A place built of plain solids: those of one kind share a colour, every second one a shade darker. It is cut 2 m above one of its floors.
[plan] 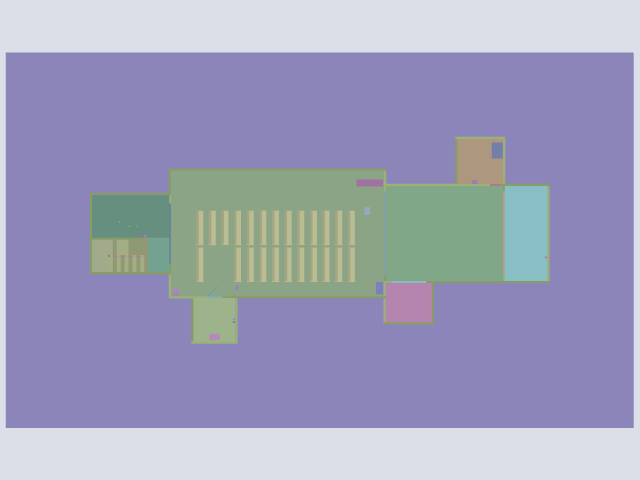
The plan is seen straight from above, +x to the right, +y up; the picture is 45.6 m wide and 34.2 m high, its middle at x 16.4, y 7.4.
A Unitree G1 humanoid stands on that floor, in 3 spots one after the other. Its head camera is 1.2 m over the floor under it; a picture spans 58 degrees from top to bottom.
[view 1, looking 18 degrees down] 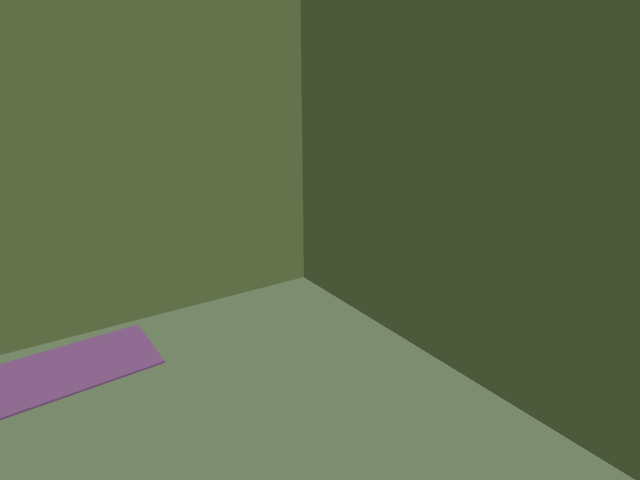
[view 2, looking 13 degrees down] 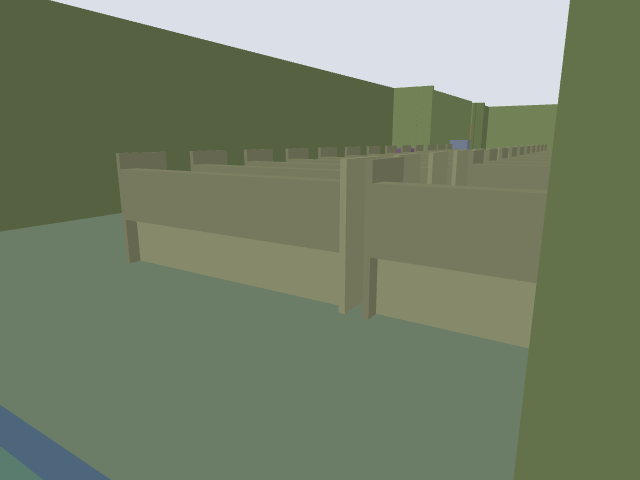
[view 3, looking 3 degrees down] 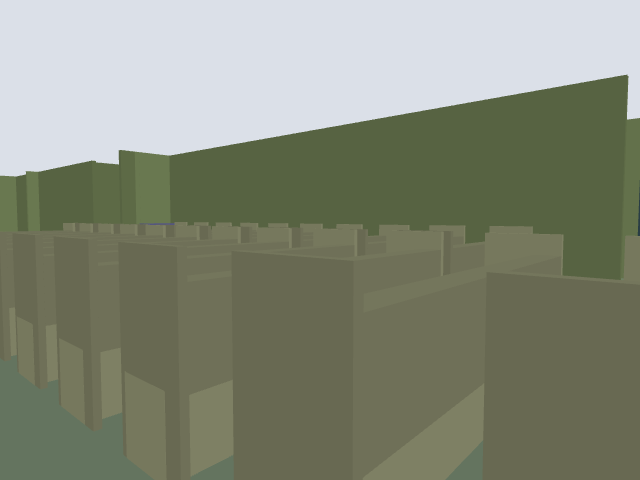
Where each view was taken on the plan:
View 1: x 8.88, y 2.58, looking -124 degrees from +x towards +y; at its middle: wall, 2.81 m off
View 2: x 5.06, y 5.67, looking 32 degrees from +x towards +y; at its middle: pew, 3.05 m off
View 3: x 8.68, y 10.47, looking -49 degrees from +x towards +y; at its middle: pew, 4.50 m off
